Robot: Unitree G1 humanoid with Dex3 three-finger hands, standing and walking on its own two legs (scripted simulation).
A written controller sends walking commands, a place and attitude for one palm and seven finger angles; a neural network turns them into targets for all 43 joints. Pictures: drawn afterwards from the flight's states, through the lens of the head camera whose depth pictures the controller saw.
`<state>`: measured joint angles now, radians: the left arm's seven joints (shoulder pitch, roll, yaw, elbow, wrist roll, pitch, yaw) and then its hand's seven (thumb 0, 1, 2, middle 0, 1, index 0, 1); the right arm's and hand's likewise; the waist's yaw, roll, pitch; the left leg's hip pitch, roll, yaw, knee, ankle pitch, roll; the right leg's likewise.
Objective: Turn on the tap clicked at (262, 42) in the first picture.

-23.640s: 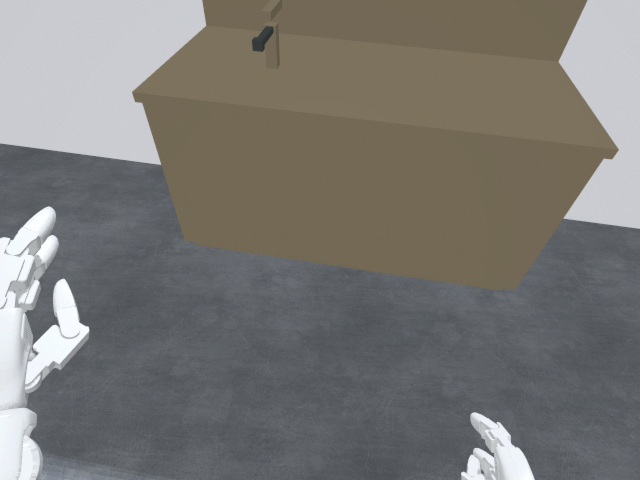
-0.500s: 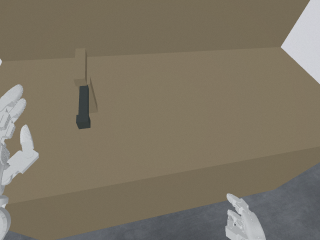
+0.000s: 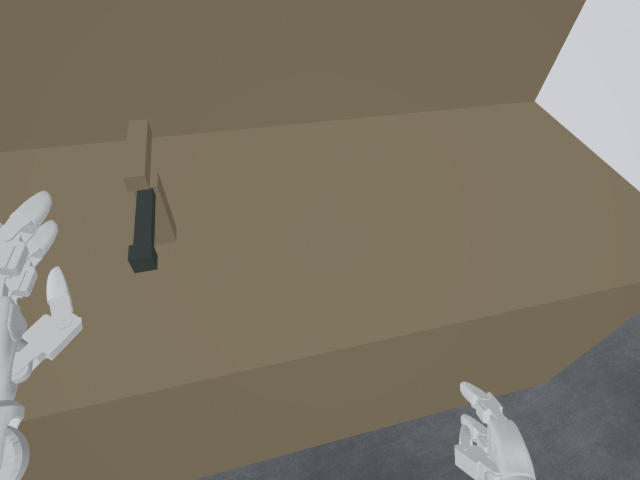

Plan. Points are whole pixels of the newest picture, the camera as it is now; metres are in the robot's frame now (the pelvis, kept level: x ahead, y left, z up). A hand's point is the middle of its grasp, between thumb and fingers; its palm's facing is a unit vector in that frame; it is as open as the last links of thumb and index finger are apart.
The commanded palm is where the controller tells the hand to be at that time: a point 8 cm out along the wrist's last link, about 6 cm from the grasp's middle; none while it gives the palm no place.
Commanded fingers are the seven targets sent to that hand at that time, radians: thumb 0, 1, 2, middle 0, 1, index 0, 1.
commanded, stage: shuffle to correct the standing spot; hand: left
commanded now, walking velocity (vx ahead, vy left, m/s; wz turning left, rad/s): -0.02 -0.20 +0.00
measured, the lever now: (143, 257) +0.35 +0.27 +0.07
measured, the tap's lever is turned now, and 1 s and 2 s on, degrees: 0 0 0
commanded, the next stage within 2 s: come to a stop and stand still in 0.44 s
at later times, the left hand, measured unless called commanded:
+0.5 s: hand (158, 310) +0.23 +0.18 +0.16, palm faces +0.27 -0.88 -0.38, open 7.4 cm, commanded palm +0.17 +0.23 +0.17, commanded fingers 0.00 0.90 0.90 -0.20 -0.30 -0.20 -0.30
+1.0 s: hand (123, 324) +0.21 +0.21 +0.15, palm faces +0.35 -0.86 -0.38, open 7.4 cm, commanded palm +0.17 +0.25 +0.17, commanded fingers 0.00 0.90 0.90 -0.20 -0.30 -0.20 -0.30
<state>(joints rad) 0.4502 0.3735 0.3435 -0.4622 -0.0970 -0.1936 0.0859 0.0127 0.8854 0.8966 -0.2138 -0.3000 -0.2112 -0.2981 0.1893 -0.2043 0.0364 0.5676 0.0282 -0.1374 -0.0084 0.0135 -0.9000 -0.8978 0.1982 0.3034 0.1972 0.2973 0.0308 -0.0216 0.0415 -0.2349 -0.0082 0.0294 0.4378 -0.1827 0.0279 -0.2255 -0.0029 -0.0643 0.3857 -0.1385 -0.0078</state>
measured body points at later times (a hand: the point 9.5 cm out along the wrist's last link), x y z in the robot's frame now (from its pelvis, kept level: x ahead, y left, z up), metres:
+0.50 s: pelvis +0.00 -0.05 +0.00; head +0.02 -0.04 +0.45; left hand +0.21 +0.23 +0.18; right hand +0.16 -0.28 -0.08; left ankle +0.03 +0.10 -0.74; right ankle +0.04 -0.11 -0.74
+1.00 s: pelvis +0.01 -0.03 +0.00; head +0.02 -0.04 +0.45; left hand +0.19 +0.25 +0.17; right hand +0.20 -0.26 -0.08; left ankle +0.03 +0.10 -0.74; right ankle +0.04 -0.12 -0.74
